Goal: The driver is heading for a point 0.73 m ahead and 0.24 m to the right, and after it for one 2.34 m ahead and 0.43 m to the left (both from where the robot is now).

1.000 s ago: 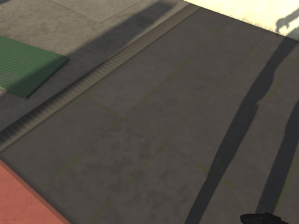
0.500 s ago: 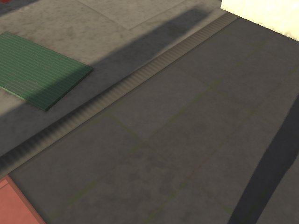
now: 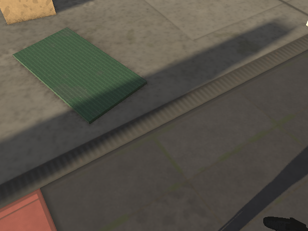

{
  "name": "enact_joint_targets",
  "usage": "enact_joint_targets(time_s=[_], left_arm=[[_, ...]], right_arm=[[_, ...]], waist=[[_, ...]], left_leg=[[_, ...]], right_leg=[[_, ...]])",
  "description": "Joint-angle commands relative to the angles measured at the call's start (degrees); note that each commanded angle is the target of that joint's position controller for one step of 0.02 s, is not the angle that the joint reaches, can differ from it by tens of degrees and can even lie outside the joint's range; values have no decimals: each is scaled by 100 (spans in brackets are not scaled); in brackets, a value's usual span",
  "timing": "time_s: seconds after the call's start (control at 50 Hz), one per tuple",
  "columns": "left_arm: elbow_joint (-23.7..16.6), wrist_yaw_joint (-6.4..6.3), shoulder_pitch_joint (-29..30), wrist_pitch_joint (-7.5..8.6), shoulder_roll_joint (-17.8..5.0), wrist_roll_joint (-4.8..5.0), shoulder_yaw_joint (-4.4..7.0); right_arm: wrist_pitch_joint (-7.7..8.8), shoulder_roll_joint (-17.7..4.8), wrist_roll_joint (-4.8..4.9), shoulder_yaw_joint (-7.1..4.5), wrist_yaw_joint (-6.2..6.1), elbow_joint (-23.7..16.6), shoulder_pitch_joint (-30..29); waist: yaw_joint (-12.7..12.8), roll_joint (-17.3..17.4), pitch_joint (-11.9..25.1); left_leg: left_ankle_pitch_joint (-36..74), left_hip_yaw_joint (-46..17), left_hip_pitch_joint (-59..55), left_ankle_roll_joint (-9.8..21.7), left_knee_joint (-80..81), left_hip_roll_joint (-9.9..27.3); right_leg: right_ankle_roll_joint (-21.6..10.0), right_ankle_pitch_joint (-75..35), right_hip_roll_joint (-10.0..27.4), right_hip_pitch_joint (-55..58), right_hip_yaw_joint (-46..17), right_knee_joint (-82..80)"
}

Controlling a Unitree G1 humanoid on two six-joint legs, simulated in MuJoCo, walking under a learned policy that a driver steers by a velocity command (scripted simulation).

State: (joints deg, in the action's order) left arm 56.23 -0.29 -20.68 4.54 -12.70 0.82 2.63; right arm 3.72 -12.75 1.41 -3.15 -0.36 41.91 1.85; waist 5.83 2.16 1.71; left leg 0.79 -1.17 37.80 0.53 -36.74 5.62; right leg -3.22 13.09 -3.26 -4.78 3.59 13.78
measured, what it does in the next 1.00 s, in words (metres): walks ahead, turning right: left foot, then right foot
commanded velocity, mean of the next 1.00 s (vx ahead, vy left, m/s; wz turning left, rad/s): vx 0.50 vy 0.00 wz -0.45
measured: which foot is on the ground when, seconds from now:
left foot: up 0.00-0.10, down 0.12-0.64, up 0.66-1.00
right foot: down 0.00-0.14, up 0.16-0.62, down 0.64-1.00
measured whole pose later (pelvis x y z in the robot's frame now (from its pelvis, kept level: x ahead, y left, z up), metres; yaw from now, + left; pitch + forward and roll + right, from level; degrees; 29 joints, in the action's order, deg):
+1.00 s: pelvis +0.51 -0.10 +0.00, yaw -30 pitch +4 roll +0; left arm 43.8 -0.4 -18.3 2.5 -14.5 1.5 4.9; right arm 6.0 -14.7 -0.2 -3.7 -0.2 38.9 0.2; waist 4.4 1.9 -0.8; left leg 0.2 -5.3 37.9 -2.8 -36.0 3.4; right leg -5.1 15.4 -6.7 -9.7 -8.0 22.5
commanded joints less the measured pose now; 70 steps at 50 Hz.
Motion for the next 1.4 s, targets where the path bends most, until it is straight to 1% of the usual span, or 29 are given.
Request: enact_joint_targets(time_s=[0.02, 0.06, 0.1, 0.12, 0.14, 0.16, 0.18, 0.22, 0.26, 0.4, 0.54, 0.58, 0.62, 0.64, 0.66, 0.68, 0.7, 0.76, 0.82, 0.92, 1.04, 1.1, 1.12, 1.14, 1.16, 1.18, 1.22, 1.3, 1.4], left_arm=[[-119, 7, -354, -52, -925, -22, 191], [-99, 9, -329, -120, -1032, 30, 222], [-154, 7, -51, -147, -1089, 78, 232], [-306, 5, 251, -89, -906, 33, 181], [-525, 20, 99, 48, -367, -67, 23], [-513, 55, -70, 180, -450, 36, 8], [-526, 46, 240, 184, -831, 168, 154], [-656, -1, 752, 84, -770, 105, 194], [-670, -10, 633, -86, -588, 70, 229], [-1035, 108, 1290, -182, -363, 14, 204], [-1595, 352, 2463, -217, -382, 21, 137], [-1664, 381, 2252, -241, -560, 16, 222], [-1387, 342, 957, -239, -979, 51, 466], [-1146, 237, -33, -270, -1516, 46, 688], [-1165, 201, -1, -235, -2155, 97, 769], [-1362, 204, -358, -201, -1829, -11, 640], [-1340, 190, -174, -159, -1479, -69, 554], [-1645, 146, 965, -98, -858, -33, 364], [-1709, 78, 940, -48, -946, -18, 383], [-1625, -45, 512, -100, -1103, 57, 449], [-1554, -76, 68, -210, -1029, 64, 446], [-1657, -111, 266, -219, -835, 8, 390], [-1858, -114, 428, -175, -618, -98, 300], [-1690, -93, -641, -121, -426, -59, 223], [-1573, -47, -902, -108, -786, -56, 238], [-1681, -39, -264, -159, -1079, -25, 314], [-1976, -84, 760, -240, -992, -169, 295], [-2062, -174, 752, -307, -514, -121, 189], [-2071, -216, 1086, -441, -627, -85, 215]], right_arm=[[154, -336, 38, -58, 122, -660, -982], [205, -373, 33, -87, 182, -700, -906], [240, -682, -22, -259, 144, -427, 127], [277, -1056, -131, -408, 72, -160, 1307], [223, -1653, -229, -562, -10, -28, 2214], [186, -1340, -190, -477, -23, 33, 2415], [172, -981, -175, -374, -39, -8, 2055], [190, -537, -125, -231, 4, -73, 1226], [239, -369, -186, -198, 58, -18, 819], [286, -731, -245, -309, -73, 259, 1040], [122, -1112, -62, -459, -163, 497, 1557], [39, -1292, -18, -509, -184, 465, 1465], [-53, -1404, 35, -518, -201, 425, 1331], [-29, -1235, -65, -447, -229, 346, 1401], [135, -352, -291, -177, -144, -20, 1820], [409, -680, -61, -178, -47, -115, 1306], [525, -875, 143, -230, 8, -236, 851], [485, -985, -177, -299, -102, -189, 783], [290, -809, -209, -287, -111, -320, 765], [276, -495, -222, -138, -48, -630, -218], [403, -750, -112, -200, 138, -835, -680], [521, -902, -311, -278, 157, -629, 184], [538, -1176, -430, -321, 145, -558, 903], [461, -1385, -462, -374, 168, -334, 1481], [369, -1115, -191, -316, 199, -212, 1616], [278, -913, -81, -248, 183, -367, 1185], [120, -693, -125, -119, 154, -488, 639], [-59, -1096, -185, -268, 68, -445, 523], [-329, -1259, -33, -384, -68, -511, 583]], waist=[[109, -631, -354], [-27, -756, -335], [-623, -750, 204], [-1157, -596, 943], [-1326, 556, 1832], [-1322, 1170, 2308], [-1258, 665, 1533], [-904, 216, 554], [-532, 390, 56], [-487, 152, -254], [-835, 86, -572], [-640, 290, -320], [75, 285, 347], [432, -170, 906], [-260, -1773, 1313], [144, -1279, 2136], [184, -1001, 1473], [-535, -339, 495], [-715, -338, 262], [-375, -594, 24], [-175, -813, -23], [-595, -953, 454], [-891, -528, 1193], [-691, 1136, 2070], [-682, 1306, 2265], [-786, 722, 1472], [-726, -73, 620], [-405, 475, 618], [-494, 558, 865]], left_leg=[[-345, 152, 210, 76, 494, -174], [-793, 247, -298, 175, 801, -365], [-614, 333, -2135, 402, 1287, -553], [-209, -284, -3955, 717, 974, 17], [42, -2117, -6292, 1341, 868, 1515], [-610, -3623, -6502, 1829, 1479, 2099], [-986, -2973, -5831, 1597, 1653, 1860], [-1003, -1690, -4181, 1217, 2154, 1355], [-727, -954, -3131, 1005, 2619, 1057], [486, 614, -2868, 836, 2838, 768], [1001, 1064, -4079, 668, 2407, 1185], [2740, 1246, -4234, 540, 1730, 1171], [3828, 1510, -3974, 302, -80, 885], [2344, 1537, -2558, 20, -1817, 657], [-3047, 1042, 143, -366, -3890, -555], [-3432, -328, 790, -234, -4581, -734], [-2907, -373, 1320, -107, -4602, -463], [-2002, -374, 220, -63, -3365, 144], [-1763, -259, -87, -228, -2598, 126], [-8, -116, -429, -371, -456, -282], [-101, -192, -731, -179, 781, -602], [741, 39, -2069, 288, 1282, -601], [2670, -695, -3472, 702, 841, 211], [3946, -2623, -5484, 1994, 672, 1586], [2783, -3665, -5525, 2200, 1123, 1842], [2051, -3122, -4967, 1926, 1216, 1498], [2268, -2255, -3623, 1591, 1386, 971], [2907, -1572, -2583, 1367, 1530, 376], [535, -1868, -2158, 1229, 1712, 276]], right_leg=[[-851, -1219, 1693, 539, -1065, -140], [-864, -1679, 1736, 534, -1187, 159], [-658, -2944, 1491, 97, -1001, 1114], [-398, -2627, 1185, -892, -796, 2446], [23, -259, 410, -3126, -240, 4577], [80, 2101, 246, -4073, -835, 5665], [86, 1704, 592, -4496, -999, 6168], [122, 799, 990, -4243, -801, 5946], [157, 348, 1159, -3741, -890, 5630], [248, -1417, 1054, -3780, -802, 4065], [-56, -885, 883, -3772, -217, 2599], [-258, -226, 535, -3089, 158, 2474], [-581, -348, -30, -1274, 450, 1871], [-890, -676, 398, 619, -490, 1828], [-1948, -1, 1860, 2453, -3767, 1290], [-2148, 477, 2187, 2939, -5111, 435], [-1866, 108, 2078, 2609, -4315, 364], [-1451, -1228, 1482, 107, -2712, 252], [-1447, -1755, 1280, -696, -2324, 8], [-1073, -1596, 777, -1125, -1755, 115], [-913, -1182, 1051, -328, -2466, 864], [-445, -3166, 686, -93, -2139, 2118], [-164, -2443, 377, -724, -1802, 3398], [353, 1126, -414, -2452, -1387, 5514], [487, 2465, -277, -3036, -1520, 6147], [598, 2118, 45, -3406, -1394, 6472], [661, 1601, 382, -3390, -1032, 5902], [749, 1536, 317, -2349, -652, 4038], [720, 540, 130, -1704, -740, 3074]])
Velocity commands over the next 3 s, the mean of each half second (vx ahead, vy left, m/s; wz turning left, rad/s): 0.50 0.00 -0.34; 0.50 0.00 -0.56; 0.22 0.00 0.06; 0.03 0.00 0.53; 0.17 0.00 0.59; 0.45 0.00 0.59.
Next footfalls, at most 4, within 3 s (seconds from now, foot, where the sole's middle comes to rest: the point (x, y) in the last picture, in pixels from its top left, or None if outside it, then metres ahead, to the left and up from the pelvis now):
0.12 left None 0.22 0.14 -0.78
0.64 right None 0.46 -0.16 -0.78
1.10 left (204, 170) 0.79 -0.11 -0.78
1.52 right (249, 194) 0.69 -0.31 -0.78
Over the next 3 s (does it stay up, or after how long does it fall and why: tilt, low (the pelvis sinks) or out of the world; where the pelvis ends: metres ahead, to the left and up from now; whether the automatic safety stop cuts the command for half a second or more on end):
stays up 0.92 -0.01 -0.02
